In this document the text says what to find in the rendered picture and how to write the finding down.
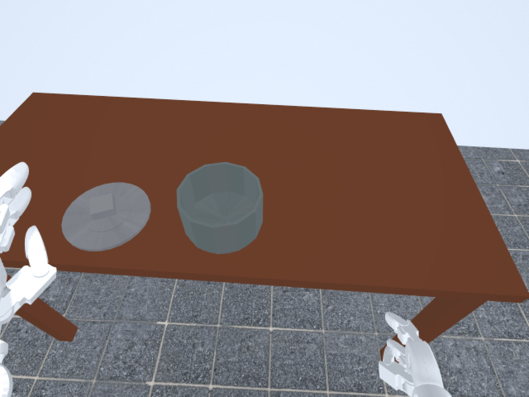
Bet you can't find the lid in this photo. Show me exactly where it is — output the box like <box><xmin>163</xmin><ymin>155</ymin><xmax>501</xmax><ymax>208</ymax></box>
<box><xmin>61</xmin><ymin>183</ymin><xmax>150</xmax><ymax>251</ymax></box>

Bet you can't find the pot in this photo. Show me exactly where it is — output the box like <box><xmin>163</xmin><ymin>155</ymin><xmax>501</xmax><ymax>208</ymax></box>
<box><xmin>177</xmin><ymin>162</ymin><xmax>263</xmax><ymax>254</ymax></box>

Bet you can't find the knob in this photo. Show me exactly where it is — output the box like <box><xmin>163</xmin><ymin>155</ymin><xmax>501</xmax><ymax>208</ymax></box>
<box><xmin>89</xmin><ymin>193</ymin><xmax>117</xmax><ymax>220</ymax></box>

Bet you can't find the table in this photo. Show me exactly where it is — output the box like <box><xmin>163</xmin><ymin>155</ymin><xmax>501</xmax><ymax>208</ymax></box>
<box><xmin>0</xmin><ymin>93</ymin><xmax>529</xmax><ymax>364</ymax></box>

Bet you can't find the left robot hand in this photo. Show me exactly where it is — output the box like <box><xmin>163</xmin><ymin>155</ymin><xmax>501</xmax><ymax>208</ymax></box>
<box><xmin>0</xmin><ymin>162</ymin><xmax>56</xmax><ymax>332</ymax></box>

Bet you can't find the right robot hand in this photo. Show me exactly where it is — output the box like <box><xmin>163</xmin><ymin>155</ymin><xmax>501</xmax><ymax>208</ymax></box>
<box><xmin>379</xmin><ymin>312</ymin><xmax>444</xmax><ymax>397</ymax></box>

